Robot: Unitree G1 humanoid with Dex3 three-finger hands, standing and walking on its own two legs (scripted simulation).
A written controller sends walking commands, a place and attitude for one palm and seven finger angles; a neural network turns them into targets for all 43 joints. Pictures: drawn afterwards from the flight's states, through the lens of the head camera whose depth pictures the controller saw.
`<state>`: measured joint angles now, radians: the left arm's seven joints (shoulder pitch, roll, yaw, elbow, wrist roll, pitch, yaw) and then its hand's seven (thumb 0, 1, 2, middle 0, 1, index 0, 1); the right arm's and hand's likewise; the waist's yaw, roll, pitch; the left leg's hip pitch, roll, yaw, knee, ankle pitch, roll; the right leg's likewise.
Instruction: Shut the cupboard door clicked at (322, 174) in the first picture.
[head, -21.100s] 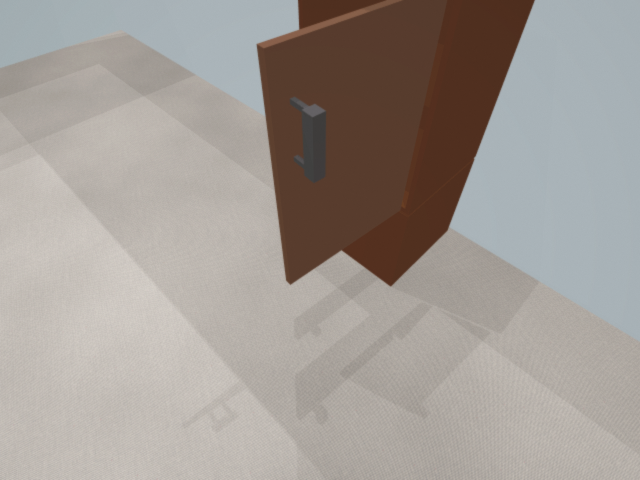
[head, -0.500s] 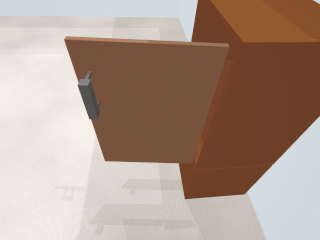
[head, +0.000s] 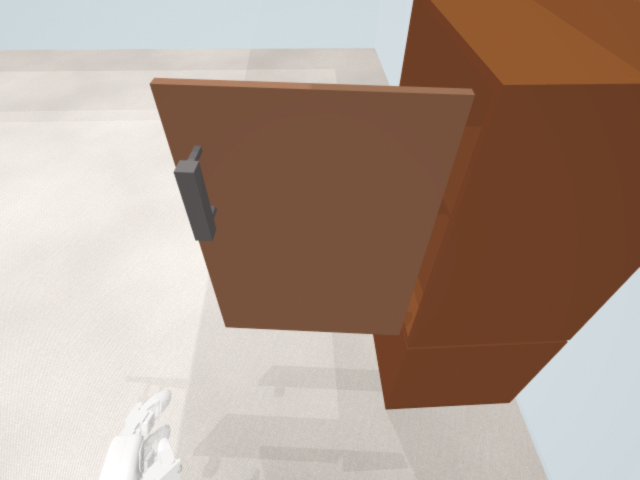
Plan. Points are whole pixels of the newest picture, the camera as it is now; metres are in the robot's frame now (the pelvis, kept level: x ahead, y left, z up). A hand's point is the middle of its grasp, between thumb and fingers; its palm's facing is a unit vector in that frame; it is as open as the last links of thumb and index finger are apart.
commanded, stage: raise the hand and make a fist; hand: left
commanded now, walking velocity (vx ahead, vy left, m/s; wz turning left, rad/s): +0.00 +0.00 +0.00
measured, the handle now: (201, 193) +0.49 +0.19 +0.10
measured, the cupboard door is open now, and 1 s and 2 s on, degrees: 84 84 84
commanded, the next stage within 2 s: bring the fist close to the handle in 1.76 s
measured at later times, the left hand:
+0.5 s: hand (206, 435) +0.18 +0.13 +0.01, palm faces -0.03 -1.00 -0.06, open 5.0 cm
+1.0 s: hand (187, 383) +0.22 +0.15 +0.06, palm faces -0.01 -1.00 -0.06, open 3.2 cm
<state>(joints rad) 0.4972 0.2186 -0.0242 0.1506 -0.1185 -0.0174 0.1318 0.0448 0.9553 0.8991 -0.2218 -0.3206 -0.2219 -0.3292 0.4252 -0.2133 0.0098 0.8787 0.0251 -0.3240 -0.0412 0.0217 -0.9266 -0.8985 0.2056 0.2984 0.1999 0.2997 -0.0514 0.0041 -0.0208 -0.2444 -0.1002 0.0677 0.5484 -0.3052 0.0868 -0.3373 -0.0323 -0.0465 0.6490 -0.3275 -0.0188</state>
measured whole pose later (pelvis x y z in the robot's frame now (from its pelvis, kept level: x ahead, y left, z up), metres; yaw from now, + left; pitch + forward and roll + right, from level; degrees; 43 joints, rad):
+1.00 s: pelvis +0.02 -0.03 -0.03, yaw +1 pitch +7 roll -1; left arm 0.45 0.26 0.15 -0.20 -0.30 -0.27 -0.26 0.02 0.90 0.90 -1.09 -1.26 -1.09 -1.27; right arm 0.27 -0.27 0.01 0.51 0.04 -0.24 -0.06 0.02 -0.91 -0.90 0.20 0.30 0.20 0.30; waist 0.01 0.03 -0.08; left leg -0.52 -0.04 0.01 0.87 -0.47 0.06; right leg -0.56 0.03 -0.10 0.82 -0.39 -0.06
